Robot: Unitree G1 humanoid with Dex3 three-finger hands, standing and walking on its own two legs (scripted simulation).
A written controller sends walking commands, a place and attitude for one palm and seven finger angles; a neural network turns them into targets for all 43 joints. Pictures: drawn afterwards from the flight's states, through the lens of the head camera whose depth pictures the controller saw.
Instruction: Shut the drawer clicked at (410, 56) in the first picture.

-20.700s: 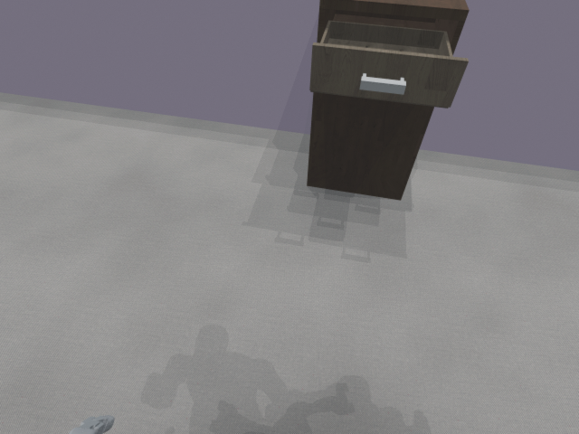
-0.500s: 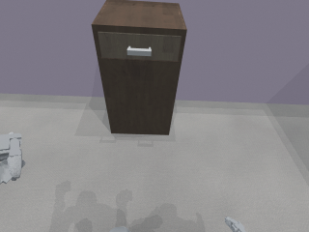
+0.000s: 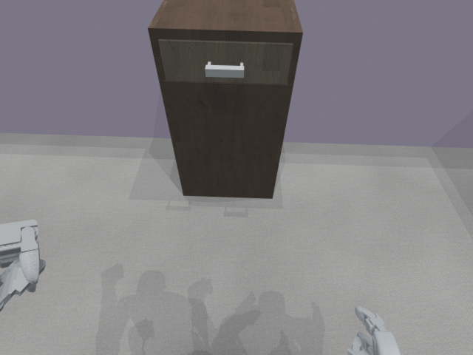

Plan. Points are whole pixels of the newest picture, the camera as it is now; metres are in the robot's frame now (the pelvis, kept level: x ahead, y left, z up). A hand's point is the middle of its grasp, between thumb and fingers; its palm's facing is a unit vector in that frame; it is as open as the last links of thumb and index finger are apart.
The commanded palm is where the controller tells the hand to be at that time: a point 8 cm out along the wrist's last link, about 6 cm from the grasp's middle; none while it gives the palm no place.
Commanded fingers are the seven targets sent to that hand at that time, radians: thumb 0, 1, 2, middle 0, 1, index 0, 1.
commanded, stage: stop stepping back and stand still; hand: left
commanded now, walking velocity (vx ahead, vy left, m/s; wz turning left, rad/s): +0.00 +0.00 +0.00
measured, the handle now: (225, 68) +0.95 +0.09 -0.01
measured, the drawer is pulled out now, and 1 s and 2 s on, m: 0.00 0.00 0.00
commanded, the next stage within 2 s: let the arm hang, fingers relaxed in 0.16 s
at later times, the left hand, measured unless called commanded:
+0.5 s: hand out of the picture +0.10 +0.22 -0.14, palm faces -0.01 -0.96 -0.28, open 3.0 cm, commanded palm none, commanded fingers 0.00 0.90 0.90 -0.88 -1.04 -0.88 -1.04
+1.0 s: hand out of the picture -0.03 +0.20 -0.16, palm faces +0.02 -0.98 -0.22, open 6.8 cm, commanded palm none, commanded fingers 0.00 0.90 0.90 -0.20 -0.30 -0.20 -0.30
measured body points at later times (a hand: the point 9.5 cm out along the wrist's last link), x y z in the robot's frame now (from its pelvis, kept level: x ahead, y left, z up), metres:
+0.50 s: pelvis -0.01 +0.02 +0.00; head +0.00 +0.01 +0.45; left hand +0.10 +0.27 -0.12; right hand +0.11 -0.24 -0.13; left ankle +0.01 +0.11 -0.73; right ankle -0.01 -0.10 -0.73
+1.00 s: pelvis -0.01 +0.02 +0.01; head +0.01 +0.01 +0.46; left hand -0.03 +0.25 -0.15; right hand -0.04 -0.18 -0.16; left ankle +0.01 +0.11 -0.73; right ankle -0.01 -0.10 -0.73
